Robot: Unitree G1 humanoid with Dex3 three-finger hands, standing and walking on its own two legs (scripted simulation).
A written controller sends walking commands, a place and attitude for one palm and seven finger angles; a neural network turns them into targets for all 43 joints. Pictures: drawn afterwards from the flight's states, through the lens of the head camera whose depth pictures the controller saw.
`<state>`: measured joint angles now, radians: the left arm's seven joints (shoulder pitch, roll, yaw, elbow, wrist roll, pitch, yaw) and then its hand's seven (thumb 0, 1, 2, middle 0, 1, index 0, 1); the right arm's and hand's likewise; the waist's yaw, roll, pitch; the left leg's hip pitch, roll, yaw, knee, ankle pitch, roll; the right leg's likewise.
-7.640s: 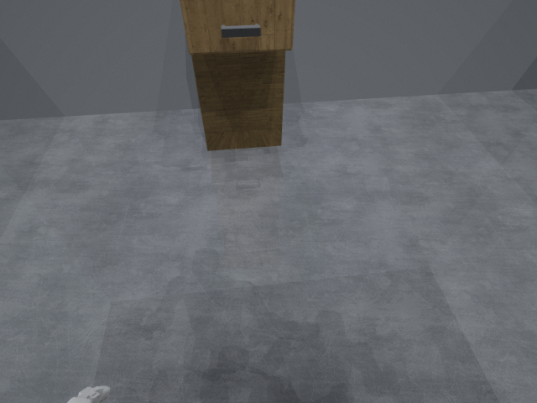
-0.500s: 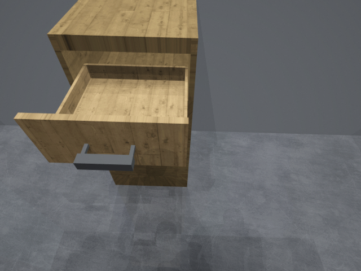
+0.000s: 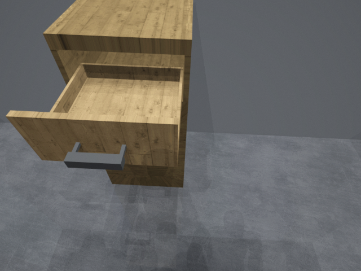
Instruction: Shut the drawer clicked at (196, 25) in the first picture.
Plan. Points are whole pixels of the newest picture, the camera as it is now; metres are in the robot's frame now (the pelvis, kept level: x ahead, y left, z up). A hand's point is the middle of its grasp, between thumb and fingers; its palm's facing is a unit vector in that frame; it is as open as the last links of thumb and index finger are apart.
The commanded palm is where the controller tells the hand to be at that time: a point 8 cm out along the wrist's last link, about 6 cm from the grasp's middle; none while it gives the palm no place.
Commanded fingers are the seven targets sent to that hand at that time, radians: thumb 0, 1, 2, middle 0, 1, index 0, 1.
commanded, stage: shuffle to correct the standing spot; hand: left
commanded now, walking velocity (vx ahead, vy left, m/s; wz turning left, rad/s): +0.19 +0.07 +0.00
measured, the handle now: (98, 153) +0.37 +0.24 +0.02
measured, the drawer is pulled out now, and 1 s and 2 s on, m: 0.29 0.29 0.29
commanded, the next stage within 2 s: come to a stop and stand still in 0.34 s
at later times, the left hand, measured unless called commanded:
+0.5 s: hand out of the picture +0.06 +0.18 -0.19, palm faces +0.10 -0.98 -0.18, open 7.4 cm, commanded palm none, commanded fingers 0.00 0.90 0.90 -0.20 -0.30 -0.20 -0.30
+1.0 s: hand out of the picture +0.10 +0.20 -0.18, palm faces +0.07 -0.97 -0.25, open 7.4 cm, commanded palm none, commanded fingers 0.00 0.90 0.90 -0.20 -0.30 -0.20 -0.30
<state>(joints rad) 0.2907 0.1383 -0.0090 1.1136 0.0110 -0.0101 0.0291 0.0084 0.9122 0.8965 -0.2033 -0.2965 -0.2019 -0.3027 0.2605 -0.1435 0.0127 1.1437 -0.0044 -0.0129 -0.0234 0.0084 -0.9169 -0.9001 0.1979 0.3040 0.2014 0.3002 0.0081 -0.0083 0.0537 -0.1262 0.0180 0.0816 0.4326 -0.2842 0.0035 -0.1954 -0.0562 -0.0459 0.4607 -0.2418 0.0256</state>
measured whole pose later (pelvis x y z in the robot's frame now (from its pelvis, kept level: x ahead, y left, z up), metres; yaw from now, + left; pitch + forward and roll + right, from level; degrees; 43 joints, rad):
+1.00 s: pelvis +0.07 +0.02 -0.01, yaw +2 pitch +0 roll +1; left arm 0.26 0.16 0.02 1.00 0.02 0.00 0.04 0.01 0.91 0.90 -0.20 -0.30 -0.20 -0.30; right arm 0.17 -0.17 -0.04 1.03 -0.01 0.03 -0.03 0.01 -0.92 -0.90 0.20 0.30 0.20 0.30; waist 0.00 0.02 0.06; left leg -0.28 0.03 0.10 0.57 -0.29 0.00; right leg -0.24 0.00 -0.08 0.57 -0.34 -0.04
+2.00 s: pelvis +0.08 +0.05 +0.00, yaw +1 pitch -1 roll +0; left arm 0.31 0.15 -0.02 1.11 0.01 -0.01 0.03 0.00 0.90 0.90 -0.20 -0.30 -0.20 -0.30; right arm 0.26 -0.15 0.02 1.14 0.00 -0.02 -0.03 0.01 -0.92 -0.90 0.20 0.30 0.20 0.30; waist 0.01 -0.02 0.02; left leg -0.16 -0.03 0.09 0.44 -0.27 0.05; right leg -0.15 -0.02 -0.04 0.45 -0.28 0.01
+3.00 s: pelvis +0.05 +0.00 -0.05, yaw +4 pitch +8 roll +0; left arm 0.53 0.24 0.20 -0.11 -0.30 -0.30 -0.29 0.02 0.89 0.90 -0.83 -0.98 -0.83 -0.98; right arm 0.28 -0.21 0.01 0.59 0.06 -0.22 -0.06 0.02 -0.90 -0.90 0.20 0.31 0.21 0.30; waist -0.01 0.04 -0.11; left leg -0.61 0.03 0.01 0.89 -0.42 -0.01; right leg -0.57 0.02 -0.11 0.89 -0.45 -0.07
